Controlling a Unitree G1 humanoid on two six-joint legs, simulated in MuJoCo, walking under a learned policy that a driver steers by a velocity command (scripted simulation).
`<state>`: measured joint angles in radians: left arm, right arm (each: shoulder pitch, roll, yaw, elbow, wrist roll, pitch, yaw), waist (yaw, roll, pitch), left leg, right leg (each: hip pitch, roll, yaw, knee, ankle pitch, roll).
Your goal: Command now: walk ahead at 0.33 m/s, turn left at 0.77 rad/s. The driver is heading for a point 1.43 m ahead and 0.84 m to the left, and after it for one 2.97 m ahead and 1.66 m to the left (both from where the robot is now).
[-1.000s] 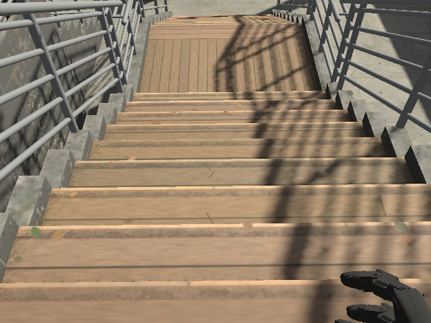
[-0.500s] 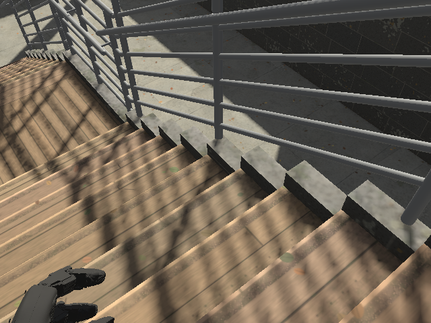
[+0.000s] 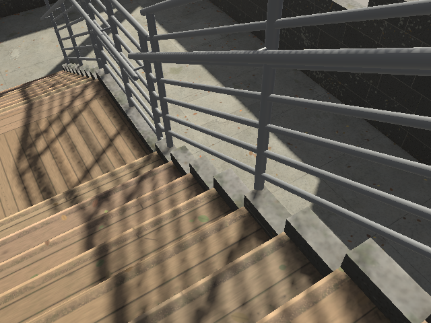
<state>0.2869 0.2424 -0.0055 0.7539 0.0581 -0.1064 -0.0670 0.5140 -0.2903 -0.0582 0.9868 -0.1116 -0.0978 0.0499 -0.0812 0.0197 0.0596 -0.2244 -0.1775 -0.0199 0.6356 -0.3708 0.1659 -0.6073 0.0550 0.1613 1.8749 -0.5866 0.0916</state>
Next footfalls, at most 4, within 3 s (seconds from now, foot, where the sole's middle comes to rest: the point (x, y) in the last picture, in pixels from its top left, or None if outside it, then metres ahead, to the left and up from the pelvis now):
0.30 right None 0.37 -0.11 -0.92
0.70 left None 0.22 0.13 -0.92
1.42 right None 0.41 -0.05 -0.92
2.18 left None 0.31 0.16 -0.92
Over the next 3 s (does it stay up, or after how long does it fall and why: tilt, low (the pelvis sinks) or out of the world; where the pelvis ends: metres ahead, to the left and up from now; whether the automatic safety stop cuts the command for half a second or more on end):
stays up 0.36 0.03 -0.16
